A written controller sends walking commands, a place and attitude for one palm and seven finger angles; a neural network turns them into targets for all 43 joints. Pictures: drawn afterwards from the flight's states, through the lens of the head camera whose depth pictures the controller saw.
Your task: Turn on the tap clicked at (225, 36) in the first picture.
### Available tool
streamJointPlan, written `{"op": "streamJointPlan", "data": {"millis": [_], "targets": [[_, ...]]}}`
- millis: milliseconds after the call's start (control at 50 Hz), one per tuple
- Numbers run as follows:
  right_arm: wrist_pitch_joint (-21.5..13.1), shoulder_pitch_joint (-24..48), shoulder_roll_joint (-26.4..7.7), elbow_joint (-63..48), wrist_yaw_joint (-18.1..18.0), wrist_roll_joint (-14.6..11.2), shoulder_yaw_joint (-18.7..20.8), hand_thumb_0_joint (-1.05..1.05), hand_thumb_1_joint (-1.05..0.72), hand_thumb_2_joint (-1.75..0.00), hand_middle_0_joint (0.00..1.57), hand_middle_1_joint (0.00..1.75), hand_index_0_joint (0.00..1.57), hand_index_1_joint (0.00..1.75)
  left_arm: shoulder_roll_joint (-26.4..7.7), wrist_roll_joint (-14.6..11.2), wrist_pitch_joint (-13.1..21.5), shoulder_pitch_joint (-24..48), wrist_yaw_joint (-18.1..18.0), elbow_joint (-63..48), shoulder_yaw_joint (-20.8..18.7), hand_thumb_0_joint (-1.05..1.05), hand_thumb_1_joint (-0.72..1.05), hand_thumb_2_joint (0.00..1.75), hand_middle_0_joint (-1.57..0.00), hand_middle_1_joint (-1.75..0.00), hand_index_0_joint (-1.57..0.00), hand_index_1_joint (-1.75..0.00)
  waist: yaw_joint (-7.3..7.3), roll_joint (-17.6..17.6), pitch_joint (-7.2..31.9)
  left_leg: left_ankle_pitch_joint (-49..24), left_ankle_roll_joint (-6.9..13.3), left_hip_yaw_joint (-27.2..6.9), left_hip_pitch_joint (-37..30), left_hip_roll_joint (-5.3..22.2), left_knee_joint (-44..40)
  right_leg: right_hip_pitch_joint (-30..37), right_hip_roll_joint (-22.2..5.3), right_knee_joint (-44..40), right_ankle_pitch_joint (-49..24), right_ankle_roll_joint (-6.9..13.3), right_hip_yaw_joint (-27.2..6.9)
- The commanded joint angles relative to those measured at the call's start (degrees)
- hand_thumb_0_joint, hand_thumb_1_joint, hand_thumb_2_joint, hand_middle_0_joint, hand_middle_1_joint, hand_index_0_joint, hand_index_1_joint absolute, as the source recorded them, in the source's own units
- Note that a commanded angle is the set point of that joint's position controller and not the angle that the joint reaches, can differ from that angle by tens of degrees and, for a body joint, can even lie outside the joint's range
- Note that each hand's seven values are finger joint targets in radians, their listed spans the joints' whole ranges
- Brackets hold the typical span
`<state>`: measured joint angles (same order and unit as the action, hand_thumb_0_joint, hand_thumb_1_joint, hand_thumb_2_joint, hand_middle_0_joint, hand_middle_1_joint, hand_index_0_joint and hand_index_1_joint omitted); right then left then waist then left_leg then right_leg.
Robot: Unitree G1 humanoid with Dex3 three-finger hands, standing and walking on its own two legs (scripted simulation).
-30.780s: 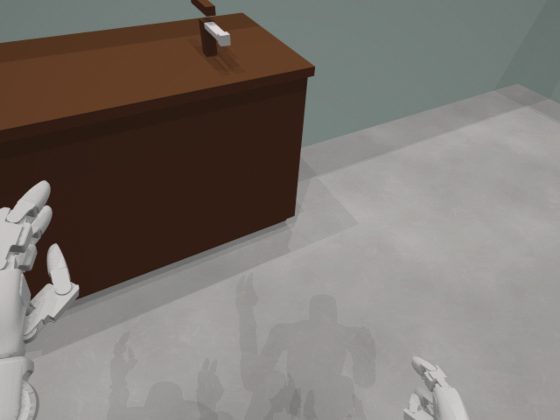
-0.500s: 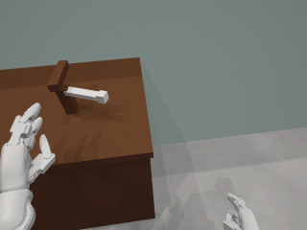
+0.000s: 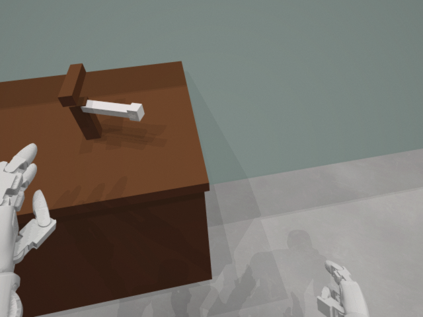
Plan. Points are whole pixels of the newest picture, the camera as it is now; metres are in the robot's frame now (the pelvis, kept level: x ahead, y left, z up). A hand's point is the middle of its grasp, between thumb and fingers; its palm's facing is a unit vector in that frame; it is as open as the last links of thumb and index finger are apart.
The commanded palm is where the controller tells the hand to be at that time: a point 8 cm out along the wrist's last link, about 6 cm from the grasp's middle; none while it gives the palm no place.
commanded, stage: step back with the hand held close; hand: left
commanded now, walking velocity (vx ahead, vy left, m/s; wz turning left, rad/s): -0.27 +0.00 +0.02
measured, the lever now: (135, 112) +0.50 +0.21 +0.13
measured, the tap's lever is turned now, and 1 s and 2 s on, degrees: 67 67 67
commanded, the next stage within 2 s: stop stepping back and stand still in 0.60 s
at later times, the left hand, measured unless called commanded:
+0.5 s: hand out of the picture +0.09 +0.25 +0.16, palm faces +0.48 -0.77 -0.41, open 7.4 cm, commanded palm +0.04 +0.28 +0.18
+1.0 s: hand out of the picture -0.05 +0.21 +0.17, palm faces +0.45 -0.82 -0.35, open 7.4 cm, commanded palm -0.10 +0.25 +0.18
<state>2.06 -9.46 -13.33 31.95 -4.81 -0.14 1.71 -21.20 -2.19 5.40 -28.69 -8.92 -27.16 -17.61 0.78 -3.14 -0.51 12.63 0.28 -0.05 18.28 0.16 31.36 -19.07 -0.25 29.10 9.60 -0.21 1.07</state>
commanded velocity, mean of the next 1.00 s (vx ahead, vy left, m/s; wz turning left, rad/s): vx -0.12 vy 0.02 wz -0.05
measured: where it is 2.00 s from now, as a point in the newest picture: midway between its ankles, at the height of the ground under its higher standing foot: outside the picture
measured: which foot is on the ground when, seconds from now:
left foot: down 0.00-0.36, up 0.38-0.56, down 0.58-0.90, up 0.92-1.00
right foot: down 0.00-0.18, up 0.20-0.26, down 0.28-0.62, up 0.64-0.88, down 0.90-1.00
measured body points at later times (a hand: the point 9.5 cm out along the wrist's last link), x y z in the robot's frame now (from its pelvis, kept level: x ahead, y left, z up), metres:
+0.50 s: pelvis -0.09 -0.01 +0.00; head -0.08 -0.02 +0.45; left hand +0.05 +0.29 +0.18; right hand +0.11 -0.22 -0.09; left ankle -0.06 +0.11 -0.70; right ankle -0.09 -0.11 -0.73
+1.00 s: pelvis -0.25 -0.03 +0.01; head -0.27 -0.05 +0.46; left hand -0.08 +0.25 +0.19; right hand -0.10 -0.26 -0.09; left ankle -0.20 +0.09 -0.69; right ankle -0.28 -0.12 -0.73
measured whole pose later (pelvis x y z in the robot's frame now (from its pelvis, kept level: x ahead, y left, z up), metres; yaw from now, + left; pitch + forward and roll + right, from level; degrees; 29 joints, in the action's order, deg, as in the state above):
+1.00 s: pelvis -0.25 -0.03 +0.01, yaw +1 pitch +0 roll +2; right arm -1.4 -14.2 -11.6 38.4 -3.3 0.2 0.0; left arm -18.4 -2.7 4.4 -27.5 -9.8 -25.5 -16.1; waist 1.7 -0.1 3.5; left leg 18.0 -0.9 2.2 28.5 -0.2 48.3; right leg -10.3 0.9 26.9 16.7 3.0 0.3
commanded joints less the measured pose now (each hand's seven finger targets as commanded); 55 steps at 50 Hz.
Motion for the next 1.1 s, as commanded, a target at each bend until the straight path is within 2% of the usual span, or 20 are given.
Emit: {"op": "streamJointPlan", "data": {"millis": [0,80,160,240,300,320,340,360,400,460,540,580,620,700,820,840,880,900,960,1080], "targets": [[-3.38,5.18,-6.93,-8.64,-0.76,-0.04,1.65,0.0,-0.9,-0.9,0.2,0.3,0.2,0.3,-9.29,0.45,4.48,5.11,-1.84,-9.47,-7.0,0.0,0.9,0.9,-0.2,-0.3,-0.2,-0.3,-0.59,3.06,4.07,12.47,2.12,-3.67,7.05,2.62,-5.28,1.69,-5.1,-8.83,11.14,0.78,-6.51],[-4.38,4.67,-7.3,-8.93,-0.73,0.21,1.19,0.0,-0.9,-0.9,0.2,0.3,0.2,0.3,-8.36,1.63,5.94,6.86,-2.44,-10.84,-5.91,0.0,0.9,0.9,-0.2,-0.3,-0.2,-0.3,-0.76,1.27,2.91,20.61,3.42,-6.32,12.03,4.2,-6.87,1.2,-3.76,-6.91,19.29,0.37,-5.32],[-5.92,5.17,-7.5,-9.35,-1.05,0.66,1.45,0.0,-0.9,-0.9,0.2,0.3,0.2,0.3,-8.77,2.83,7.4,8.46,-2.93,-14.38,-8.0,0.0,0.9,0.9,-0.2,-0.3,-0.2,-0.3,0.53,-9.02,7.03,26.22,5.92,-13.91,25.1,10.45,-19.28,19.06,3.16,12.45,3.55,-1.4,0.03],[-7.14,5.18,-6.7,-8.76,-0.32,1.06,2.33,0.0,-0.9,-0.9,0.2,0.3,0.2,0.3,-7.76,3.36,7.7,5.1,-1.87,-12.45,-8.45,0.0,0.9,0.9,-0.2,-0.3,-0.2,-0.3,0.72,-11.89,6.41,30.83,7.28,-14.05,30.4,12.97,-21.62,21.9,5.88,20.76,9.52,-1.4,0.41],[-7.63,5.38,-5.5,-7.1,0.01,1.01,1.99,0.0,-0.9,-0.9,0.2,0.3,0.2,0.3,-7.82,1.9,7.73,4.33,-1.27,-11.25,-8.37,0.0,0.9,0.9,-0.2,-0.3,-0.2,-0.3,0.02,-3.84,3.05,20.95,4.08,-7.99,18.65,7.75,-9.76,9.97,1.58,0.19,9.61,1.6,-4.88],[-7.58,5.82,-3.69,-6.76,0.21,0.46,1.59,0.0,-0.9,-0.9,0.2,0.3,0.2,0.3,-7.85,0.43,7.1,2.92,-1.44,-11.82,-7.03,0.0,0.9,0.9,-0.2,-0.3,-0.2,-0.3,-0.39,4.36,4.19,11.87,0.74,-3.68,9.32,3.29,0.13,0.3,-5.61,-8.06,4.46,5.0,-14.87],[-7.33,5.79,-2.68,-5.66,0.4,-0.08,1.41,0.0,-0.9,-0.9,0.2,0.3,0.2,0.3,-8.96,0.22,7.16,3.63,-1.8,-13.28,-6.56,0.0,0.9,0.9,-0.2,-0.3,-0.2,-0.3,-0.48,11.6,6.64,3.49,-1.18,1.11,2.72,0.43,9.73,-3.35,-13.96,-12.48,-12.22,6.05,-24.28],[-7.07,6.08,-2.81,-5.24,0.18,0.3,1.05,0.0,-0.9,-0.9,0.2,0.3,0.2,0.3,-11.07,0.61,7.58,4.87,-2.38,-13.45,-7.85,0.0,0.9,0.9,-0.2,-0.3,-0.2,-0.3,0.08,12.75,8.97,6.37,-1.57,1.85,5.52,-0.56,14.42,3.16,-15.61,-8.17,-40.75,5.3,-21.75],[-7.13,6.42,-3.53,-6.22,-0.04,-0.14,2.1,0.0,-0.9,-0.9,0.2,0.3,0.2,0.3,-10.19,1.1,5.54,6.79,-1.57,-13.21,-6.84,0.0,0.9,0.9,-0.2,-0.3,-0.2,-0.3,0.46,18.74,14.8,9.85,-1.53,1.12,9.24,-2.3,17.62,11.82,-14.1,-1.9,-56.5,1.38,-18.46],[-5.87,6.92,-2.68,-5.39,-0.49,0.41,0.67,0.0,-0.9,-0.9,0.2,0.3,0.2,0.3,-10.22,0.63,5.19,10.33,-0.88,-11.15,-6.35,0.0,0.9,0.9,-0.2,-0.3,-0.2,-0.3,-0.32,12.28,9.94,7.48,-2.08,2.76,4.59,-1.66,13.49,8.15,-13.04,-2.29,-49.08,5.6,-14.97],[-4.45,6.78,-4.79,-5.65,-1.21,-0.11,1.05,0.0,-0.9,-0.9,0.2,0.3,0.2,0.3,-10.32,-0.3,5.49,10.49,-0.95,-12.07,-6.18,0.0,0.9,0.9,-0.2,-0.3,-0.2,-0.3,-0.52,5.73,12.08,-20.74,-1.11,2.7,-8.2,2.46,-5.78,7.5,-6.3,3.08,-40.0,1.61,-10.36],[-4.23,5.93,-5.6,-7.15,-0.09,-0.44,2.05,0.0,-0.9,-0.9,0.2,0.3,0.2,0.3,-9.46,-0.35,5.6,6.28,-0.97,-15.03,-6.45,0.0,0.9,0.9,-0.2,-0.3,-0.2,-0.3,0.69,-5.36,15.82,-50.58,2.31,-4.25,-19.56,14.73,-7.45,-1.73,0.95,10.06,1.97,-1.23,-6.44],[-4.56,6.27,-4.81,-8.19,1.27,0.27,2.03,0.0,-0.9,-0.9,0.2,0.3,0.2,0.3,-8.87,-0.55,5.7,1.2,-0.89,-14.58,-6.86,0.0,0.9,0.9,-0.2,-0.3,-0.2,-0.3,0.66,-9.26,15.11,-51.88,5.48,-6.91,-14.17,19.65,-8.79,-3.16,2.71,21.39,17.09,-0.63,-6.33],[-6.21,4.8,-5.21,-6.83,1.96,0.99,2.83,0.0,-0.9,-0.9,0.2,0.3,0.2,0.3,-9.14,-0.38,4.75,5.93,-1.01,-21.31,-7.58,0.0,0.9,0.9,-0.2,-0.3,-0.2,-0.3,0.25,-7.24,13.51,-38.59,5.73,-2.95,-8.59,17.88,-10.98,-0.55,2.36,24.14,14.18,-1.93,-4.12],[-6.86,6.12,-5.07,-7.51,0.87,0.28,0.87,0.0,-0.9,-0.9,0.2,0.3,0.2,0.3,-6.53,-0.45,2.36,3.72,-1.96,-11.54,-5.48,0.0,0.9,0.9,-0.2,-0.3,-0.2,-0.3,-0.67,-9.72,4.83,25.88,1.52,-1.57,10.99,10.29,-20.19,15.29,3.43,0.49,14.19,0.24,4.57],[-6.41,5.84,-4.72,-7.04,0.79,0.3,0.78,0.0,-0.9,-0.9,0.2,0.3,0.2,0.3,-7.01,-0.1,2.38,5.11,-1.87,-10.36,-5.22,0.0,0.9,0.9,-0.2,-0.3,-0.2,-0.3,-0.81,-5.13,4.38,25.94,-0.01,1.42,10.69,6.01,-14.25,14.46,1.57,-6.79,15.05,1.96,2.32],[-5.71,6.44,-3.96,-6.78,0.63,0.17,0.75,0.0,-0.9,-0.9,0.2,0.3,0.2,0.3,-10.11,-0.19,2.57,7.83,-1.7,-11.15,-6.2,0.0,0.9,0.9,-0.2,-0.3,-0.2,-0.3,-0.16,14.69,1.44,12.28,-1.33,1.69,7.1,-0.3,15.01,-3.67,-16.62,-24.45,29.53,9.88,-27.33],[-6.59,6.55,-4.85,-5.6,0.65,0.69,0.16,0.0,-0.9,-0.9,0.2,0.3,0.2,0.3,-12.48,-0.33,3.1,10.9,-2.16,-13.26,-7.76,0.0,0.9,0.9,-0.2,-0.3,-0.2,-0.3,-0.12,13.24,-0.24,9.01,-1.11,-0.27,9.68,0.0,21.83,-4.52,-20.5,-26.0,20.15,11.94,-28.57],[-8.41,1.69,-5.31,-3.94,0.51,-0.22,1.09,0.0,-0.9,-0.9,0.2,0.3,0.2,0.3,-9.41,-0.4,3.94,11.15,-1.91,-9.87,-5.04,0.0,0.9,0.9,-0.2,-0.3,-0.2,-0.3,-1.64,11.76,5.93,4.41,-1.01,0.27,13.61,0.41,23.17,10.39,-14.85,-14.51,1.91,8.84,-16.72],[-9.13,2.79,-5.11,-2.94,-0.63,0.47,1.42,0.0,-0.9,-0.9,0.2,0.3,0.2,0.3,-9.45,0.12,5.85,11.53,-2.61,-4.46,-5.02,0.0,0.9,0.9,-0.2,-0.3,-0.2,-0.3,-0.87,10.6,0.39,9.36,0.68,6.02,-0.06,1.11,5.89,-0.56,-14.74,-17.47,26.11,8.83,-14.25]]}}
